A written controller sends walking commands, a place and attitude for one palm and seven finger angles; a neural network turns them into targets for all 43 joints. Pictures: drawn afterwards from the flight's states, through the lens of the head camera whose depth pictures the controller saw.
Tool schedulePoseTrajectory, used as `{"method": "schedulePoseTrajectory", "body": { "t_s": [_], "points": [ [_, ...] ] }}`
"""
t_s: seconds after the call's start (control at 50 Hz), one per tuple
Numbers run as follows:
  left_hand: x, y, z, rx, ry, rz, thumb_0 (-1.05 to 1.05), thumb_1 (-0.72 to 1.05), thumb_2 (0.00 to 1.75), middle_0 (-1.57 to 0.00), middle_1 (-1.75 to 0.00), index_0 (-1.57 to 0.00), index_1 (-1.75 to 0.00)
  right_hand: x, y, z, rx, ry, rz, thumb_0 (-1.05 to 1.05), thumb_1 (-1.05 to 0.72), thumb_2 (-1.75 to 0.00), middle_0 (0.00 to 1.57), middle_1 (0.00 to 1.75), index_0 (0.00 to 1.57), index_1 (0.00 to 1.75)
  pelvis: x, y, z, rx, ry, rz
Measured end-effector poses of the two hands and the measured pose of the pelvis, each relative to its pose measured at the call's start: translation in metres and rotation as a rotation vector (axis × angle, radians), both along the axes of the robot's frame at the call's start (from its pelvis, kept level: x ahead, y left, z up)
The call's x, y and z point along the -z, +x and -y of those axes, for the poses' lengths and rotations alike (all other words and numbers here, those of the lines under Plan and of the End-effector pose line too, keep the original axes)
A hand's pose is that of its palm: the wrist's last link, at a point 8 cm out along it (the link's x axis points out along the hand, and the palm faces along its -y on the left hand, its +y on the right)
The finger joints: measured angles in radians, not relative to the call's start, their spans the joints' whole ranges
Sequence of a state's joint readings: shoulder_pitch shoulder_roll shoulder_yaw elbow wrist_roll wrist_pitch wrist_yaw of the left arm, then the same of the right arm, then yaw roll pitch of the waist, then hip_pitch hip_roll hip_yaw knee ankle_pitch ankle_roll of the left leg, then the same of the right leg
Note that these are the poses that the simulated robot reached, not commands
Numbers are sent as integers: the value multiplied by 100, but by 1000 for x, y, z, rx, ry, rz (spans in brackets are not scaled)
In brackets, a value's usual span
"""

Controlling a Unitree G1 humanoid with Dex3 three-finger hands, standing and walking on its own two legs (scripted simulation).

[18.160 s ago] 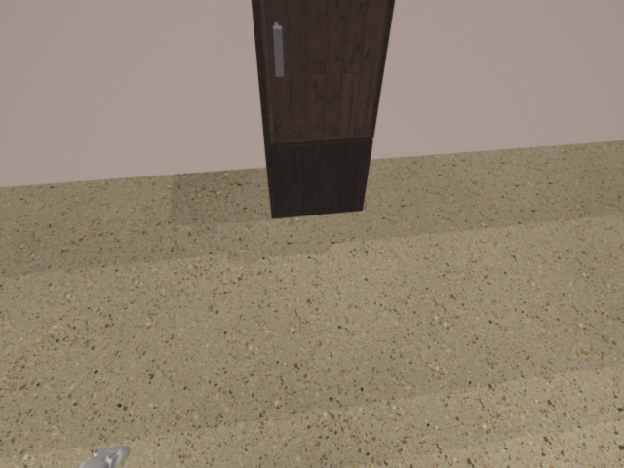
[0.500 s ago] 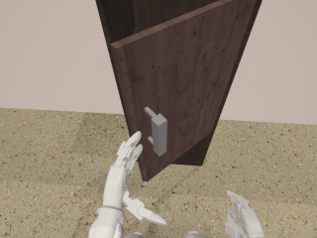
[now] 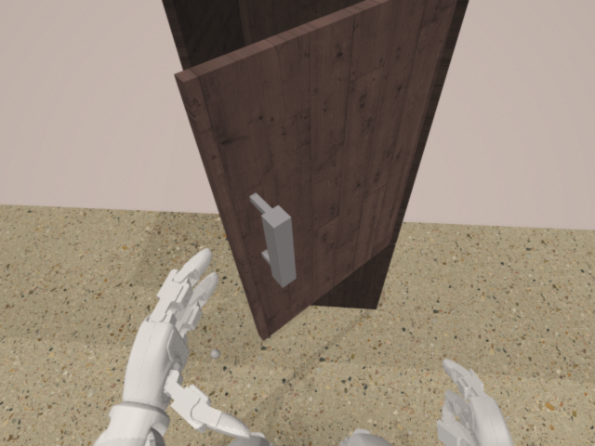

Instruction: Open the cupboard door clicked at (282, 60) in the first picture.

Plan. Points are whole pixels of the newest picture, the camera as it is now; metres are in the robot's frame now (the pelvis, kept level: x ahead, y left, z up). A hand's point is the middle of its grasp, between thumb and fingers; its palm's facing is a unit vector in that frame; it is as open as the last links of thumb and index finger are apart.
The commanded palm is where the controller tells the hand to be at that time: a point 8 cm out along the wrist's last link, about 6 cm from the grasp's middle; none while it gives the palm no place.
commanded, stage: draw the hand back to the body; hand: left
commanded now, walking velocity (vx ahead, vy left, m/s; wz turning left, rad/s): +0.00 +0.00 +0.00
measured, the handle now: (271, 240) +0.37 +0.06 +0.08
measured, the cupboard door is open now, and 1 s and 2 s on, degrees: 44 44 44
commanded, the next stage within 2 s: step back with the hand held close in 1.44 s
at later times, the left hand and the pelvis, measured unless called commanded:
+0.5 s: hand (96, 336) +0.21 +0.20 +0.15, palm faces +0.10 -0.96 -0.25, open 15.5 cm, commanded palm +0.17 +0.25 +0.17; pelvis +0.01 +0.04 +0.04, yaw -1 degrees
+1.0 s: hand out of the picture +0.22 +0.29 +0.22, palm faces +0.38 -0.83 -0.40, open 9.8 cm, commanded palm +0.17 +0.34 +0.24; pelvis +0.03 +0.05 +0.07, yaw -2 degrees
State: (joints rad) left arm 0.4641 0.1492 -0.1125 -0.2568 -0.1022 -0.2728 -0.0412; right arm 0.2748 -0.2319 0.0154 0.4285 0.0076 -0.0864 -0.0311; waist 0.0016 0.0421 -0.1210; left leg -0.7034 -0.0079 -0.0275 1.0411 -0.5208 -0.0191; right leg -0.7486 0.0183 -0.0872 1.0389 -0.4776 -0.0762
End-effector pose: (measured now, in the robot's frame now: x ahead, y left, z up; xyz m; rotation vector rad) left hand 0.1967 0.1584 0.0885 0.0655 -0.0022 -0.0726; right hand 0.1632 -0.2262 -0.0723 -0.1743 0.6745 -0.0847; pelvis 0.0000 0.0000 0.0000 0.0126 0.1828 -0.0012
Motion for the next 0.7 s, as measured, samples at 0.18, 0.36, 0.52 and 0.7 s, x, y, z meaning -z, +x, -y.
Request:
{"method": "schedulePoseTrajectory", "body": {
  "t_s": [0.18,0.36,0.52,0.7],
  "points": [
    [-29,-11,-32,-27,3,11,-1,-50,30,-15,-30,-15,-30,-20,1,-9,10,3,52,1,-90,-90,20,30,20,30,-15,4,-9,0,-12,46],
    [-45,-14,-63,-28,18,21,-1,-49,31,-15,-30,-16,-30,-42,14,-27,-9,-15,122,1,-90,-90,20,30,20,30,-22,6,-23,1,-29,84],
    [-76,-19,-96,-185,200,34,-1,-32,38,-16,-30,-16,-30,-53,19,-49,-4,-19,105,1,-90,-90,20,30,20,30,-38,15,-37,9,-36,133],
    [-96,-16,-129,-293,283,32,0,-3,51,-17,-30,-17,-30,-56,18,-67,-21,-22,47,1,-90,-90,20,30,20,30,-54,20,-50,15,-36,189]
  ]
}}
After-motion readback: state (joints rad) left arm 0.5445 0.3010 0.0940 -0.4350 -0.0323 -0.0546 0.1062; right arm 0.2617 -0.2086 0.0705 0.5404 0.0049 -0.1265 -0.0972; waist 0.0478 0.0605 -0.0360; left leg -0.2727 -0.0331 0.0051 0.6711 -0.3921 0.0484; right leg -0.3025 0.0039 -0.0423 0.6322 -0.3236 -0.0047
